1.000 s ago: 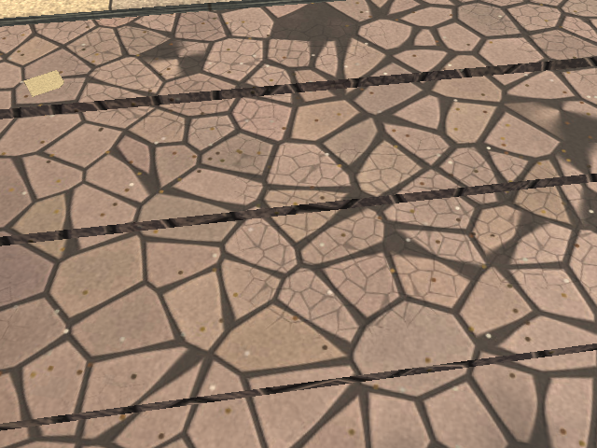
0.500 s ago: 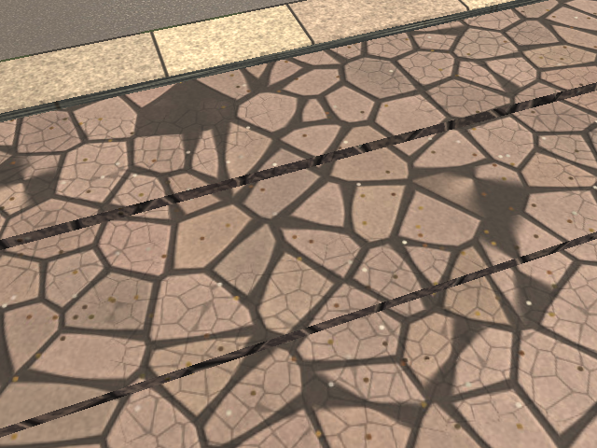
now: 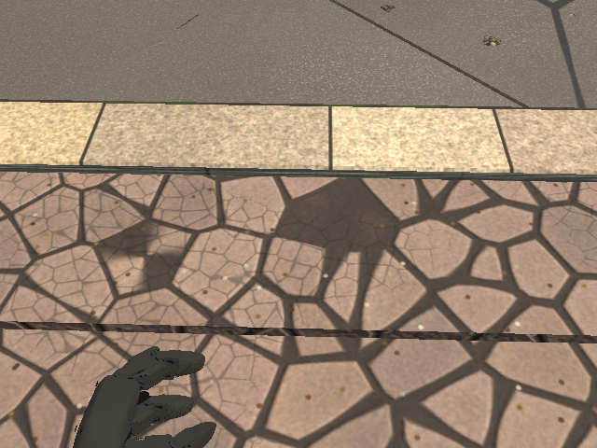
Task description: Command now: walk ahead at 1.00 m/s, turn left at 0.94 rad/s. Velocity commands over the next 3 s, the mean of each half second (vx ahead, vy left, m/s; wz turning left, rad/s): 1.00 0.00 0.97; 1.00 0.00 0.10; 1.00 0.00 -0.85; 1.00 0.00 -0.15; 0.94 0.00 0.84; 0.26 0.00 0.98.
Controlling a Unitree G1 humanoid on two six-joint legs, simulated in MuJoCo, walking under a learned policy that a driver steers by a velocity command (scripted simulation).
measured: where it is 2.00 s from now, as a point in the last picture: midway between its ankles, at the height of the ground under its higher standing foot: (140, 86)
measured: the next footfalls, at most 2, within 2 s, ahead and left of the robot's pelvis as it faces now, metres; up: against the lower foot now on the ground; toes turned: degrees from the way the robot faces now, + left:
right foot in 0.10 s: +0.34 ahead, -0.19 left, +0.04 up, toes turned +9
left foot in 0.56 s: +0.63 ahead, +0.18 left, +0.04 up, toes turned +36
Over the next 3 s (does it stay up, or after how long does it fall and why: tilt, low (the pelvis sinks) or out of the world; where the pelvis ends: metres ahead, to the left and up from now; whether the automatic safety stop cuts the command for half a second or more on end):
stays up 2.38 0.53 0.11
